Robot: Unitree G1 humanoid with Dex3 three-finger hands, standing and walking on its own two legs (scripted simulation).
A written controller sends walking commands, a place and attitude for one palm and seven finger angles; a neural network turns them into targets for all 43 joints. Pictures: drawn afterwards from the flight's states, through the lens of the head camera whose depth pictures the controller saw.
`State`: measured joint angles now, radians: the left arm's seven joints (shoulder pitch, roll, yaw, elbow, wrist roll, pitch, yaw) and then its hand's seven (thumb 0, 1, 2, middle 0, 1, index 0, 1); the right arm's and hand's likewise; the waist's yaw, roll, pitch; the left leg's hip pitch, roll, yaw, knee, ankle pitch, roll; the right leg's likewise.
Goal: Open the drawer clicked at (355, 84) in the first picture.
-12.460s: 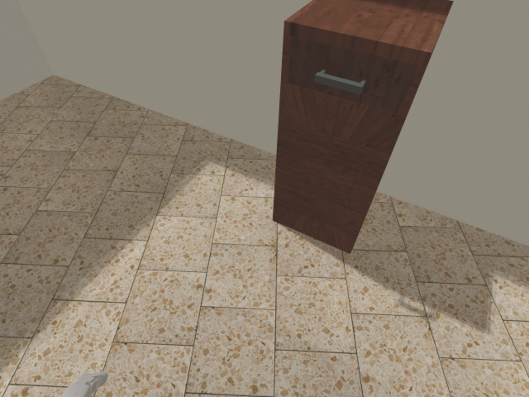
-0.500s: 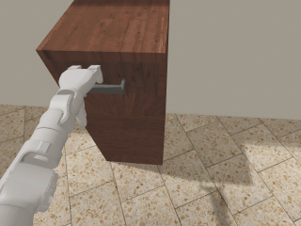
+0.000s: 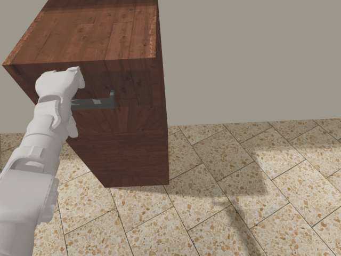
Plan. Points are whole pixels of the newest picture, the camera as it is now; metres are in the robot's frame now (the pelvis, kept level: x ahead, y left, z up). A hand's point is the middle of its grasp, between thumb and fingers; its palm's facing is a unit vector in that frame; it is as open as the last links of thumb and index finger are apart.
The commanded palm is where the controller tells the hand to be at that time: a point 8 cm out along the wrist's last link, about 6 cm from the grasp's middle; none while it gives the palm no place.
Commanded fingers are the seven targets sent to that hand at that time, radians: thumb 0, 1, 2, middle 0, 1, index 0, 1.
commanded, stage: move the hooked fingers above the handle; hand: left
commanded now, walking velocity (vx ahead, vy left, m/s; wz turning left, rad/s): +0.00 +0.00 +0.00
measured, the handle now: (91, 99) +0.54 +0.21 +0.04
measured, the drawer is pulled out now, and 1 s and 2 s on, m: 0.00 0.00 0.00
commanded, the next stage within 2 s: none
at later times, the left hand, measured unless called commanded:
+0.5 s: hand (92, 87) +0.50 +0.17 +0.11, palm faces +0.14 -0.01 -0.99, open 13.3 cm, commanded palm +0.47 +0.25 +0.14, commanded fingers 0.00 -0.50 0.30 -0.30 -1.20 -0.30 -1.20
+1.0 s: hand (76, 106) +0.47 +0.21 +0.09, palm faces +0.04 -0.07 -1.00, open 13.9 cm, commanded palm +0.47 +0.24 +0.14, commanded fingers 0.00 -0.50 0.30 -0.30 -1.20 -0.30 -1.20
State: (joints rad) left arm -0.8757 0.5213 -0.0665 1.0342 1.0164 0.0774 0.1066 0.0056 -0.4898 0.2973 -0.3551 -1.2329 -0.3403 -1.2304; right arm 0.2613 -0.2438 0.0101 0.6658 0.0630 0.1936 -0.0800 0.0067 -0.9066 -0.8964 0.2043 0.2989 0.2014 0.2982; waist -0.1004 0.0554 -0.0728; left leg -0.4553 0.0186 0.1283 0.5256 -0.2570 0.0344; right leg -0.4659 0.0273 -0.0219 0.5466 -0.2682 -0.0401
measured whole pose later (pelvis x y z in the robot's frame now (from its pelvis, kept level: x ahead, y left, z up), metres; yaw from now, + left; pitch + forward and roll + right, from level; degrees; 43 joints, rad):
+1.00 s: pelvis -0.01 +0.02 -0.01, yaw +4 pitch +13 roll -1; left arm -0.89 0.49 -0.22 0.83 0.97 -0.23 0.15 0.00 -0.49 0.30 -0.32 -1.21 -0.31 -1.20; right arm 0.37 -0.31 -0.08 0.74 0.01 0.12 -0.04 0.01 -0.91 -0.90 0.20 0.30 0.20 0.30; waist -0.06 0.02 -0.08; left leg -0.61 -0.01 0.05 0.68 -0.31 0.06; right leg -0.56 -0.01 -0.10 0.64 -0.32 -0.02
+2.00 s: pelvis +0.00 +0.01 +0.00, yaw +1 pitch +11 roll +0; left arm -0.82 0.52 -0.06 0.97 1.01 -0.05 0.03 0.00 -0.49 0.30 -0.34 -1.22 -0.33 -1.23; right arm 0.31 -0.24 0.00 0.63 0.04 0.19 -0.06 0.01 -0.91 -0.90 0.21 0.30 0.20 0.30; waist -0.09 0.06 -0.09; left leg -0.49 0.02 0.11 0.59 -0.29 0.04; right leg -0.48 0.02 -0.03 0.58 -0.29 -0.03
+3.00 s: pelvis +0.01 +0.02 -0.01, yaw +3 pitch +11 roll -1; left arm -0.87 0.44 -0.22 0.92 0.95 -0.02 -0.01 0.00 -0.49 0.30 -0.31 -1.20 -0.31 -1.20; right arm 0.30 -0.27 -0.05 0.69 0.02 0.17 -0.03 0.01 -0.91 -0.90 0.20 0.30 0.20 0.30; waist -0.07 0.05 -0.09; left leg -0.50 -0.01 0.07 0.60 -0.30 0.05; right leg -0.47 0.00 -0.07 0.58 -0.31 -0.02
